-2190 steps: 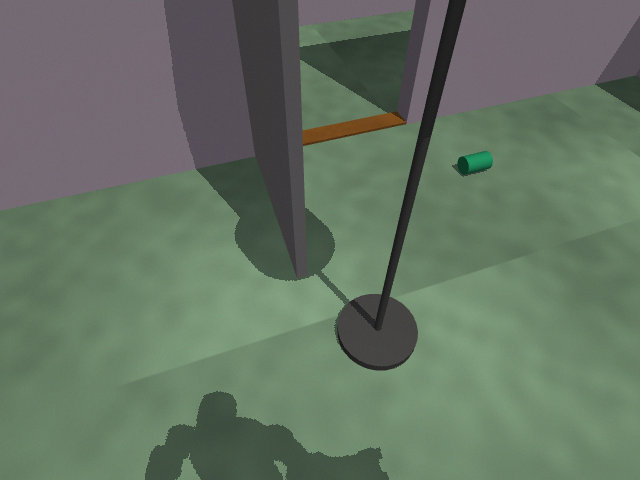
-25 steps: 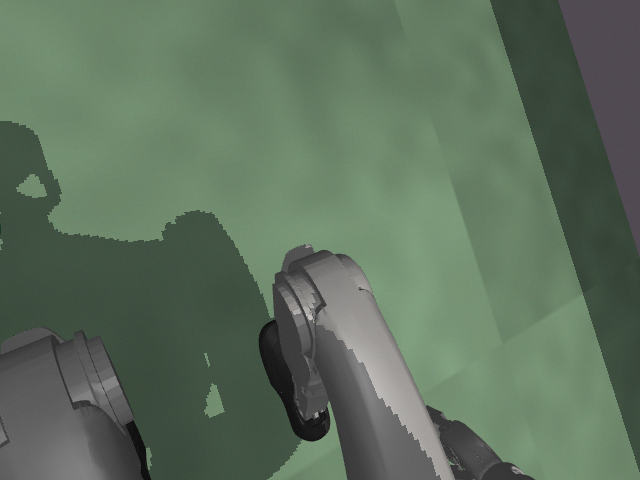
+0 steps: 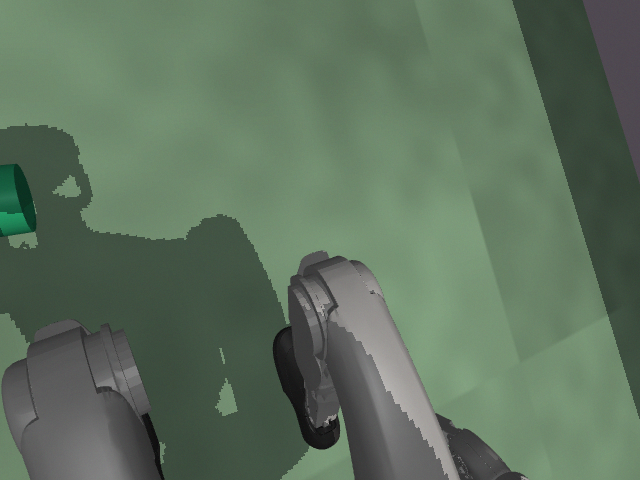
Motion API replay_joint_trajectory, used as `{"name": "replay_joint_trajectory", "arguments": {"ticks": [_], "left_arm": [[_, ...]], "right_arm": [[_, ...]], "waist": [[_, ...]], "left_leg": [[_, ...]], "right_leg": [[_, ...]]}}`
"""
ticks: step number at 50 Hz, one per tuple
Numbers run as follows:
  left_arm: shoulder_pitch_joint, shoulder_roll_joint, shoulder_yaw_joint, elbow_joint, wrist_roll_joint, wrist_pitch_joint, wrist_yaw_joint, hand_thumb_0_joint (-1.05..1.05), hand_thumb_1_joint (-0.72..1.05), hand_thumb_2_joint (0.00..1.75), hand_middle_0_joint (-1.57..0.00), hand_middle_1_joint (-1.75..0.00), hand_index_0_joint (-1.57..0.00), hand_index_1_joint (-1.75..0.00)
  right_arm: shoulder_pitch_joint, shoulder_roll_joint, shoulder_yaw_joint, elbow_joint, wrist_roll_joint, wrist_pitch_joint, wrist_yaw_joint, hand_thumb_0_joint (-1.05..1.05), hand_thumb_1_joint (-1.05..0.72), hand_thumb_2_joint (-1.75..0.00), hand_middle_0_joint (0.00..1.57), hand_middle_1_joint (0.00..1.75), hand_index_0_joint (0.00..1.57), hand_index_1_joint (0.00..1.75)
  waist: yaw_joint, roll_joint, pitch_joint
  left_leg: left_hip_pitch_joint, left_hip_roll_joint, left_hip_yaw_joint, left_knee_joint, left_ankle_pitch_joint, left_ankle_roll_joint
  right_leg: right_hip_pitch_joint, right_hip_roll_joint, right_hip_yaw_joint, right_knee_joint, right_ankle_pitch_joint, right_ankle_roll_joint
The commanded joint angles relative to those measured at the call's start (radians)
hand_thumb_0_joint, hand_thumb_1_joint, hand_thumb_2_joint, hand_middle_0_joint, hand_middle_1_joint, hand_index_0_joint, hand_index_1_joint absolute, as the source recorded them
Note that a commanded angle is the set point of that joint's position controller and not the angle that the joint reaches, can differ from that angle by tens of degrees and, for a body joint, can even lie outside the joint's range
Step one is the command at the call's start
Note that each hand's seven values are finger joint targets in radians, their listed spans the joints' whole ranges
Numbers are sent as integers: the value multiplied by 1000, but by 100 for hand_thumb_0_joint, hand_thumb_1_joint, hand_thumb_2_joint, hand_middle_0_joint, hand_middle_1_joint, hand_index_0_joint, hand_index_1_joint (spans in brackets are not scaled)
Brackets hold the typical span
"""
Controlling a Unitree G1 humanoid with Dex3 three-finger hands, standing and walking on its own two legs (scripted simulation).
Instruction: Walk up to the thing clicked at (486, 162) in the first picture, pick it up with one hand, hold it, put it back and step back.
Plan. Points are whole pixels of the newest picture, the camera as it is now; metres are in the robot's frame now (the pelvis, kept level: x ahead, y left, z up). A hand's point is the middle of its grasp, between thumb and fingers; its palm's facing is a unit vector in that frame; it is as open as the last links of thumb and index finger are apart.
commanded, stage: withdraw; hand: left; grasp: from above
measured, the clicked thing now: out of the picture +0.46 +0.31 -0.27
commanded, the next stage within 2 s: home in 0.66 s
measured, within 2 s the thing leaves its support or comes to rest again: neither
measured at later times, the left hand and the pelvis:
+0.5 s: hand out of the picture +0.45 +0.32 -0.04, palm faces -0.49 -0.11 -0.87, open 14.0 cm; pelvis -0.02 -0.01 +0.07, yaw +6 degrees
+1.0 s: hand out of the picture +0.47 +0.32 -0.12, palm faces -0.32 -0.13 -0.94, open 12.7 cm; pelvis -0.01 +0.00 +0.02, yaw +5 degrees
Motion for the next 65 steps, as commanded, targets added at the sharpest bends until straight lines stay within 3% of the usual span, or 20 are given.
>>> {"name": "replay_joint_trajectory", "arguments": {"ticks": [1,3,7,13,17,25,31,34,36,37,38,41,42,43,44,47,52,59,61,65], "left_arm": [[-323,200,18,-296,-73,97,20,0,-54,99,-7,-101,-7,-100],[-349,150,-11,-358,-118,138,-34,0,-55,100,-7,-100,-6,-100],[-354,111,-58,-365,-157,187,-192,0,-56,102,-7,-100,-6,-101],[-283,35,-129,-354,-173,140,-432,0,-52,100,-9,-99,-8,-99],[-283,70,-119,-405,-178,86,-492,0,-49,98,-11,-96,-10,-97],[-333,59,-136,-309,-144,11,-404,0,-48,96,-12,-94,-12,-94],[-456,68,-148,-247,-87,-44,-299,0,-45,94,-14,-93,-14,-93],[-481,131,-117,-189,-61,-63,-230,0,-47,94,-12,-95,-13,-94],[-519,172,-81,-175,-36,-62,-185,0,-31,99,-27,-79,-24,-78],[-515,157,-79,-154,-33,-54,-168,0,-39,91,-19,-87,-19,-86],[-534,172,-65,-184,-27,-50,-147,0,-31,97,-26,-79,-23,-78],[-478,204,-10,-218,-29,-12,-105,0,-38,87,-18,-87,-19,-86],[-465,189,-7,-255,-36,4,-100,0,-30,95,-26,-79,-23,-78],[-428,203,12,-287,-50,20,-98,0,-38,87,-19,-87,-20,-86],[-426,200,16,-309,-58,38,-101,0,-30,95,-26,-79,-23,-78],[-360,164,14,-355,-123,94,-134,0,-6,96,-25,-64,-23,-66],[-204,67,12,-532,-292,158,-247,0,26,87,-22,-47,-20,-48],[151,-107,-20,-817,-558,206,-445,0,74,81,-18,-28,-18,-28],[213,-127,-16,-949,-622,214,-471,0,90,90,-20,-30,-20,-30],[341,-200,-37,-1079,-731,238,-496,0,90,90,-20,-30,-20,-30]], "right_arm": [[183,-277,-148,-6,45,18,5,0,-91,-90,20,30,20,30],[191,-268,-174,1,72,40,3,0,-90,-90,20,30,20,30],[228,-252,-213,25,105,97,-14,0,-91,-91,20,30,20,30],[244,-246,-226,-14,139,167,-73,0,-90,-90,20,30,20,30],[224,-229,-216,-56,143,195,-117,0,-90,-90,20,30,20,30],[209,-204,-174,-46,134,200,-157,0,-90,-90,20,30,20,30],[209,-224,-156,-13,108,174,-158,0,-90,-90,20,30,20,30],[205,-233,-143,-9,91,159,-154,0,-90,-90,20,30,20,30],[216,-242,-144,-5,77,145,-148,0,-88,-89,20,30,20,30],[221,-240,-145,-4,71,138,-146,0,-90,-89,20,30,20,30],[232,-242,-142,-5,66,131,-143,0,-88,-89,20,30,20,30],[246,-253,-154,-14,63,112,-132,0,-90,-89,20,30,20,30],[249,-244,-156,-21,66,108,-127,0,-88,-89,20,30,20,30],[244,-244,-167,-26,72,108,-124,0,-90,-89,20,30,20,30],[253,-243,-173,-32,79,107,-120,0,-88,-89,20,30,20,30],[254,-222,-198,-22,98,119,-110,0,-89,-90,20,30,20,30],[287,-200,-249,-15,144,144,-107,0,-89,-90,20,30,20,30],[199,-166,-284,-84,207,179,-131,0,-90,-90,20,30,20,30],[170,-156,-291,-109,216,181,-142,0,-90,-90,20,30,20,30],[121,-136,-293,-143,231,170,-163,0,-90,-90,20,30,20,30]], "waist": [[53,620,-856],[53,575,-887],[47,452,-844],[46,251,-693],[69,194,-681],[69,268,-658],[21,327,-685],[21,363,-702],[20,405,-723],[13,423,-719],[8,457,-742],[39,514,-852],[45,549,-890],[74,554,-950],[66,556,-961],[95,508,-990],[143,413,-1033],[185,229,-882],[203,219,-849],[219,219,-806]], "left_leg": [[647,9,165,-306,297,31],[636,9,173,-336,275,40],[613,0,181,-380,246,49],[513,-23,191,-432,191,61],[531,-25,202,-461,178,63],[545,-23,208,-489,137,62],[575,-23,192,-440,123,54],[581,-24,186,-410,126,50],[612,-24,184,-405,132,44],[626,-23,183,-403,130,41],[638,-23,186,-400,142,39],[692,-19,192,-384,209,36],[711,-20,194,-391,237,34],[736,-18,195,-396,262,34],[737,-19,198,-399,262,36],[716,-16,215,-416,253,47],[718,-20,227,-484,274,59],[736,-15,188,-630,226,69],[781,-10,182,-680,211,66],[897,0,173,-776,215,58]], "right_leg": [[349,24,-105,-212,340,-102],[378,25,-89,-251,329,-100],[425,24,-62,-310,289,-101],[467,3,-37,-415,201,-112],[506,-6,-20,-457,166,-111],[442,-10,-17,-438,141,-105],[357,-9,-36,-372,147,-104],[335,-8,-45,-339,146,-104],[319,-13,-57,-319,154,-103],[303,-13,-63,-308,156,-104],[315,-13,-65,-307,168,-103],[320,-19,-73,-272,233,-104],[334,-20,-72,-261,256,-107],[348,-18,-73,-261,273,-108],[355,-20,-70,-265,277,-107],[410,-9,-53,-311,274,-104],[548,-10,-25,-395,289,-96],[639,-17,-1,-541,251,-92],[667,-21,5,-593,232,-94],[716,-29,18,-670,227,-95]]}}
